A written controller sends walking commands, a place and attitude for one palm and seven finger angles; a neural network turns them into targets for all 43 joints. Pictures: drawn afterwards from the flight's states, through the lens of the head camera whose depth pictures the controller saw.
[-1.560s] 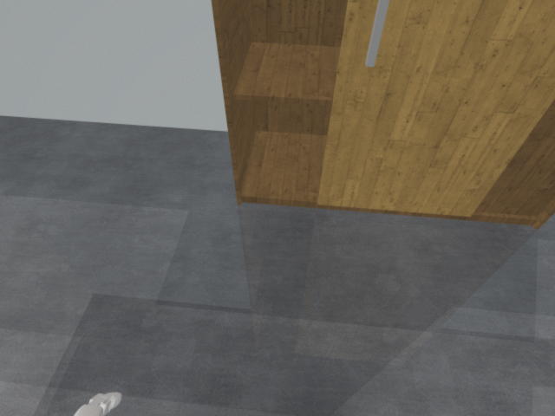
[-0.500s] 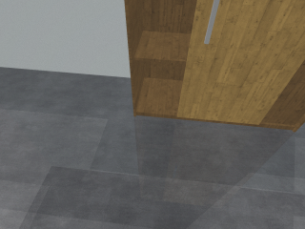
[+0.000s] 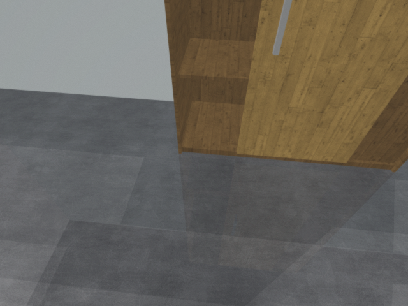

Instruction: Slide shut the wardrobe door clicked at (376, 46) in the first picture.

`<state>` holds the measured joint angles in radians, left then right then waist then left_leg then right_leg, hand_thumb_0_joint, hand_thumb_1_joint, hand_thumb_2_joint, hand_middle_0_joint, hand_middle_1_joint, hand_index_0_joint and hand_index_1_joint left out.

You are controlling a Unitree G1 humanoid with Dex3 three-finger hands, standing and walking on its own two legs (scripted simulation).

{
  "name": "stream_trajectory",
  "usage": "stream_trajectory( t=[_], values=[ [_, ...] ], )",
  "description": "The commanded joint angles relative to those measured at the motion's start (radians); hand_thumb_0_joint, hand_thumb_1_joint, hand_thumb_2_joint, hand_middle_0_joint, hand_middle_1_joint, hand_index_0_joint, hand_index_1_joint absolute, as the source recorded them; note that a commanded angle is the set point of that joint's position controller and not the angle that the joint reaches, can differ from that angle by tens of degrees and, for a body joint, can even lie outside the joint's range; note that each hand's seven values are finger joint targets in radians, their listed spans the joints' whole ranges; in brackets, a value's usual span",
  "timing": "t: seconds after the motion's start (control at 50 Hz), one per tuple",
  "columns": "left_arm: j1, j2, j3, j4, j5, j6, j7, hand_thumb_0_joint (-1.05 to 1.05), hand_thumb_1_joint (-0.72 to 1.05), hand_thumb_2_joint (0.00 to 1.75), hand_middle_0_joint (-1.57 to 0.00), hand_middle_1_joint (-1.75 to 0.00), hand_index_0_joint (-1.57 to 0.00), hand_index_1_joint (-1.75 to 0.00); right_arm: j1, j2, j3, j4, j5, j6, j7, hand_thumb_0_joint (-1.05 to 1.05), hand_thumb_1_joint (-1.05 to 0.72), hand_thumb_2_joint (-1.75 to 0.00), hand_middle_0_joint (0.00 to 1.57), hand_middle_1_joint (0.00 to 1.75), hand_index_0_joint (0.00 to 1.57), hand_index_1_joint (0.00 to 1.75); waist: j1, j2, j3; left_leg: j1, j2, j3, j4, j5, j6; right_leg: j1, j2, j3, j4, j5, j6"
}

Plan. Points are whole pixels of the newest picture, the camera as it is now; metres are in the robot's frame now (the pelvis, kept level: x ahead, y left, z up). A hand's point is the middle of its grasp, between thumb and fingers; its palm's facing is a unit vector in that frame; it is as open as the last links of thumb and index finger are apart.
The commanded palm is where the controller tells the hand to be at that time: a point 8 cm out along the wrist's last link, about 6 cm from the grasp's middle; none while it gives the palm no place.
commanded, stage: walk to a spot facing it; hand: right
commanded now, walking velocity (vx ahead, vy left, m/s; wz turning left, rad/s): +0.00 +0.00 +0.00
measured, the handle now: (283, 13) +1.10 -0.25 +0.13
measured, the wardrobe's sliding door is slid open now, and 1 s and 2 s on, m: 0.37 0.37 0.37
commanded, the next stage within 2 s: take the last steps up to it in 0.76 s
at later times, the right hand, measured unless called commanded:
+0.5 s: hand out of the picture +0.04 -0.22 -0.19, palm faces +0.08 +0.99 -0.14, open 7.4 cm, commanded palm none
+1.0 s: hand (292, 231) +0.36 -0.22 -0.18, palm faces +0.18 +0.97 -0.18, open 7.3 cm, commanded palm none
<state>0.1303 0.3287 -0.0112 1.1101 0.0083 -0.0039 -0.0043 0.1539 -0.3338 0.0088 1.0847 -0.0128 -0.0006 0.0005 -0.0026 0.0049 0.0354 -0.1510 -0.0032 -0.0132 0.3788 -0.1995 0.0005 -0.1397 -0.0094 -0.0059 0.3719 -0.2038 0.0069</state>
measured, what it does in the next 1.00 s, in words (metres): walks ahead: left foot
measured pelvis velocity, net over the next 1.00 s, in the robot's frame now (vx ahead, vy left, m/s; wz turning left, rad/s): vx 0.29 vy -0.04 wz -0.18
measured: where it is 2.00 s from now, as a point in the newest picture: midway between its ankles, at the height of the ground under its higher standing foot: (226, 226)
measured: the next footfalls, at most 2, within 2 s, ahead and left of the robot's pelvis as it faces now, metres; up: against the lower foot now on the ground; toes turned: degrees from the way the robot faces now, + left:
left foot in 0.84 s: +0.39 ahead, +0.06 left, +0.00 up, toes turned -1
right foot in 1.18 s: +0.44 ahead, -0.20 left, +0.00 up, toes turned -18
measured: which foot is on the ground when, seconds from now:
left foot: down 0.00-0.38, up 0.40-0.82, down 0.84-1.00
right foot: down 0.00-0.84, up 0.86-1.00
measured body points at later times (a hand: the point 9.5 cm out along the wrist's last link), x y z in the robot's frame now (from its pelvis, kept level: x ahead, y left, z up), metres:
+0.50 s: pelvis +0.08 -0.05 -0.01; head +0.09 -0.08 +0.44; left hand +0.04 +0.18 -0.15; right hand +0.04 -0.28 -0.18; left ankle +0.05 +0.09 -0.68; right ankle +0.02 -0.12 -0.75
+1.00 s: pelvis +0.29 -0.04 -0.02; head +0.31 -0.05 +0.43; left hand +0.30 +0.19 -0.17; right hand +0.35 -0.28 -0.17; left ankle +0.35 +0.06 -0.75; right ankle +0.21 -0.14 -0.66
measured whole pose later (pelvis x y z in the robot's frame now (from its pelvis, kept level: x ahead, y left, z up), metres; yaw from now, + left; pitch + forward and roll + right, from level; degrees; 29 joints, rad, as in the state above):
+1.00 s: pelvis +0.29 -0.04 -0.02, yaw -10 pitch -1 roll +2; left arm 0.33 0.16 0.05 1.10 0.02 -0.02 0.01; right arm 0.16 -0.14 -0.05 1.00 -0.02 -0.07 -0.02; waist 0.04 -0.03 0.06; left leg -0.30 0.02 0.18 0.55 -0.23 0.04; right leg -0.44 -0.08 -0.04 1.20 -0.40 -0.02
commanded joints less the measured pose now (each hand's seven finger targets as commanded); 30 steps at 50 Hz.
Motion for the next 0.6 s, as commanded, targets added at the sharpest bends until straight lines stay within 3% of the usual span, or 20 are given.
stream_trajectory(
  t=[0.0, 0.06, 0.08, 0.1, 0.12, 0.16, 0.2, 0.22, 0.26, 0.3, 0.32, 0.34, 0.36, 0.38, 0.4, 0.42, 0.48, 0.52, 0.58],
  values=[
    [-0.044, 0.203, 0.043, -0.058, 0.0, -0.028, 0.018, 0.0, 0.9, 0.9, -0.2, -0.3, -0.2, -0.3, -0.037, -0.203, -0.039, -0.061, 0.003, -0.028, -0.014, 0.0, -0.9, -0.9, 0.2, 0.3, 0.2, 0.3, 0.004, -0.006, -0.067, -0.002, 0.117, -0.104, -0.062, 0.132, 0.029, 0.027, -0.109, 0.095, -0.061, 0.129, -0.03],
    [-0.042, 0.202, 0.043, -0.058, -0.001, -0.028, 0.018, 0.0, 0.9, 0.9, -0.2, -0.3, -0.2, -0.3, -0.041, -0.204, -0.04, -0.063, 0.002, -0.027, -0.014, 0.0, -0.9, -0.9, 0.2, 0.3, 0.2, 0.3, 0.004, -0.001, -0.061, 0.001, 0.115, -0.104, -0.063, 0.121, 0.029, 0.017, -0.11, 0.098, -0.067, 0.122, -0.031],
    [-0.013, 0.124, 0.023, -0.042, 0.003, -0.02, 0.014, 0.0, 0.9, 0.9, -0.2, -0.3, -0.2, -0.3, 0.0, -0.123, -0.024, -0.043, 0.004, -0.018, -0.017, 0.0, -0.9, -0.9, 0.2, 0.3, 0.2, 0.3, 0.0, -0.007, -0.074, 0.011, 0.118, -0.089, -0.066, 0.051, 0.015, 0.012, -0.105, 0.086, -0.058, 0.074, -0.022],
    [0.021, 0.075, 0.013, -0.03, 0.008, -0.009, 0.011, 0.0, 0.9, 0.9, -0.2, -0.3, -0.2, -0.3, 0.04, -0.084, -0.015, -0.029, 0.001, -0.007, -0.018, 0.0, -0.9, -0.9, 0.2, 0.3, 0.2, 0.3, -0.003, 0.012, -0.066, 0.008, 0.113, -0.091, -0.065, -0.083, 0.009, -0.009, -0.089, 0.076, -0.038, -0.024, -0.018],
    [0.044, 0.069, 0.015, -0.03, 0.01, -0.001, 0.008, 0.0, 0.9, 0.9, -0.2, -0.3, -0.2, -0.3, 0.068, -0.087, -0.018, -0.025, -0.004, -0.001, -0.015, 0.0, -0.9, -0.9, 0.2, 0.3, 0.2, 0.3, -0.009, 0.036, -0.037, -0.007, 0.115, -0.109, -0.084, -0.237, 0.015, -0.058, -0.068, 0.071, -0.011, -0.153, -0.022],
    [0.058, 0.055, 0.019, -0.045, 0.018, 0.008, 0.004, 0.0, 0.9, 0.9, -0.2, -0.3, -0.2, -0.3, 0.107, -0.115, -0.035, -0.032, -0.009, 0.007, -0.007, 0.0, -0.9, -0.9, 0.2, 0.3, 0.2, 0.3, -0.022, 0.109, 0.048, -0.03, 0.157, -0.187, -0.146, -0.459, 0.049, -0.198, -0.014, 0.04, 0.079, -0.3, -0.021],
    [0.073, 0.035, 0.026, -0.066, 0.017, 0.006, 0.004, 0.0, 0.9, 0.9, -0.2, -0.3, -0.2, -0.3, 0.155, -0.142, -0.055, -0.044, -0.008, 0.002, -0.008, 0.0, -0.9, -0.9, 0.2, 0.3, 0.2, 0.3, -0.031, 0.18, 0.065, -0.018, 0.259, -0.288, -0.215, -0.544, 0.112, -0.269, 0.0, -0.017, 0.247, -0.259, -0.021],
    [0.084, 0.035, 0.031, -0.076, 0.016, 0.002, 0.002, 0.0, 0.9, 0.9, -0.2, -0.3, -0.2, -0.3, 0.168, -0.143, -0.062, -0.051, -0.007, -0.006, -0.01, 0.0, -0.9, -0.9, 0.2, 0.3, 0.2, 0.3, -0.027, 0.184, 0.065, -0.002, 0.293, -0.305, -0.223, -0.53, 0.142, -0.293, -0.015, -0.02, 0.309, -0.255, -0.025],
    [0.103, 0.017, 0.04, -0.089, 0.012, -0.012, -0.005, 0.0, 0.9, 0.9, -0.2, -0.3, -0.2, -0.3, 0.165, -0.128, -0.069, -0.061, -0.011, -0.022, -0.011, 0.0, -0.9, -0.9, 0.2, 0.3, 0.2, 0.3, -0.01, 0.133, 0.074, -0.015, 0.313, -0.251, -0.189, -0.414, 0.168, -0.282, -0.045, -0.029, 0.307, -0.249, -0.03],
    [0.204, -0.02, 0.04, -0.068, 0.01, -0.024, -0.008, 0.0, 0.9, 0.9, -0.2, -0.3, -0.2, -0.3, 0.13, -0.102, -0.071, -0.072, -0.008, -0.026, -0.009, 0.0, -0.9, -0.9, 0.2, 0.3, 0.2, 0.3, 0.04, 0.075, 0.065, -0.135, 0.261, -0.12, -0.091, -0.347, 0.132, -0.086, -0.034, -0.068, 0.145, -0.164, -0.033],
    [0.279, -0.015, 0.045, -0.042, 0.009, -0.029, -0.004, 0.0, 0.9, 0.9, -0.2, -0.3, -0.2, -0.3, 0.119, -0.065, -0.065, -0.078, -0.005, -0.022, -0.004, 0.0, -0.9, -0.9, 0.2, 0.3, 0.2, 0.3, 0.063, 0.004, 0.06, -0.227, 0.184, -0.033, 0.016, -0.337, 0.091, 0.038, -0.035, -0.025, 0.066, -0.179, -0.044],
    [0.379, 0.052, 0.065, -0.017, 0.019, -0.035, 0.006, 0.0, 0.9, 0.9, -0.2, -0.3, -0.2, -0.3, 0.113, 0.003, -0.054, -0.096, 0.0, -0.018, 0.003, 0.0, -0.9, -0.9, 0.2, 0.3, 0.2, 0.3, 0.099, -0.215, 0.079, -0.376, 0.069, 0.086, 0.275, -0.304, 0.03, 0.112, -0.185, 0.236, -0.076, -0.326, -0.103],
    [0.483, 0.103, 0.082, 0.005, 0.025, -0.042, 0.013, 0.0, 0.9, 0.9, -0.2, -0.3, -0.2, -0.3, 0.038, 0.041, -0.044, -0.14, -0.007, -0.025, 0.001, 0.0, -0.9, -0.9, 0.2, 0.3, 0.2, 0.3, 0.13, -0.348, 0.117, -0.539, -0.006, 0.138, 0.543, -0.387, 0.004, 0.139, -0.351, 0.535, -0.237, -0.369, -0.196],
    [0.485, 0.073, 0.072, 0.006, 0.018, -0.044, 0.023, 0.0, 0.9, 0.9, -0.2, -0.3, -0.2, -0.3, -0.007, 0.018, -0.053, -0.158, -0.015, -0.034, -0.003, 0.0, -0.9, -0.9, 0.2, 0.3, 0.2, 0.3, 0.115, -0.232, 0.15, -0.6, 0.052, 0.033, 0.687, -0.338, 0.019, 0.113, -0.378, 0.574, -0.245, -0.301, -0.241],
    [0.439, 0.036, 0.064, -0.008, 0.012, -0.051, 0.027, 0.0, 0.9, 0.9, -0.2, -0.3, -0.2, -0.3, -0.009, 0.03, -0.058, -0.149, -0.013, -0.041, 0.004, 0.0, -0.9, -0.9, 0.2, 0.3, 0.2, 0.3, 0.087, -0.113, 0.159, -0.626, 0.091, 0.008, 0.747, -0.263, 0.02, 0.103, -0.362, 0.526, -0.232, -0.225, -0.256],
    [0.404, 0.004, 0.059, -0.021, 0.007, -0.064, 0.028, 0.0, 0.9, 0.9, -0.2, -0.3, -0.2, -0.3, 0.007, 0.027, -0.057, -0.134, -0.013, -0.048, 0.013, 0.0, -0.9, -0.9, 0.2, 0.3, 0.2, 0.3, 0.066, -0.049, 0.139, -0.612, 0.119, -0.003, 0.745, -0.204, 0.012, 0.099, -0.339, 0.454, -0.221, -0.124, -0.247],
    [0.402, -0.038, 0.053, -0.001, 0.003, -0.088, 0.037, 0.0, 0.9, 0.9, -0.2, -0.3, -0.2, -0.3, 0.071, 0.083, -0.055, -0.098, -0.013, -0.04, 0.02, 0.0, -0.9, -0.9, 0.2, 0.3, 0.2, 0.3, 0.032, -0.091, 0.059, -0.538, 0.126, 0.04, 0.711, -0.095, -0.02, 0.138, -0.245, 0.226, -0.182, 0.187, -0.21],
    [0.425, -0.057, 0.054, 0.014, -0.001, -0.095, 0.042, 0.0, 0.9, 0.9, -0.2, -0.3, -0.2, -0.3, 0.061, 0.093, -0.056, -0.102, -0.011, -0.036, 0.021, 0.0, -0.9, -0.9, 0.2, 0.3, 0.2, 0.3, 0.032, -0.094, 0.055, -0.553, 0.124, 0.06, 0.678, -0.057, -0.029, 0.164, -0.226, 0.178, -0.182, 0.269, -0.203],
    [0.465, -0.082, 0.052, 0.042, 0.0, -0.096, 0.046, 0.0, 0.9, 0.9, -0.2, -0.3, -0.2, -0.3, -0.022, 0.119, -0.056, -0.126, -0.009, -0.033, 0.023, 0.0, -0.9, -0.9, 0.2, 0.3, 0.2, 0.3, 0.048, -0.1, 0.1, -0.567, 0.121, 0.092, 0.561, 0.005, -0.033, 0.159, -0.209, 0.123, -0.195, 0.321, -0.187]
  ],
)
